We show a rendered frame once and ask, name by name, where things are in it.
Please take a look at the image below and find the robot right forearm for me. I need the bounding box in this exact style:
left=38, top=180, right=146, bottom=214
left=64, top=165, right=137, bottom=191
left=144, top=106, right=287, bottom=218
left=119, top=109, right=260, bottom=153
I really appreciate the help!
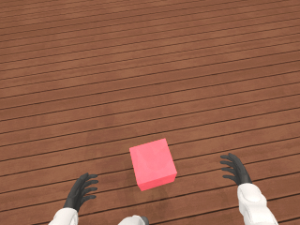
left=237, top=183, right=278, bottom=225

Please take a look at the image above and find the robot left forearm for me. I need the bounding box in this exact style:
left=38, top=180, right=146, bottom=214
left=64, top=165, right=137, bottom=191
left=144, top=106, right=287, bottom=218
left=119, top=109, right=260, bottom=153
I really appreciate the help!
left=49, top=207, right=79, bottom=225

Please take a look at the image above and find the robot left hand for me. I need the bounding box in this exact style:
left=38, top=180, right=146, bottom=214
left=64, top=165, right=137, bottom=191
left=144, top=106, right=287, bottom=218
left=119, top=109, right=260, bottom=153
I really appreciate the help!
left=63, top=172, right=98, bottom=213

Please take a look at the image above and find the robot right hand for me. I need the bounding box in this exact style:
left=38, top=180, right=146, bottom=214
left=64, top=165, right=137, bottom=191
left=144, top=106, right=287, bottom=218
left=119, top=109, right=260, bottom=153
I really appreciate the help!
left=219, top=153, right=253, bottom=187

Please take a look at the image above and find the carton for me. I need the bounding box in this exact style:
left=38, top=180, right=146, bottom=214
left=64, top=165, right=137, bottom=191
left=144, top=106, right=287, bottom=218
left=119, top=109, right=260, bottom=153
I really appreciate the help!
left=129, top=138, right=177, bottom=191

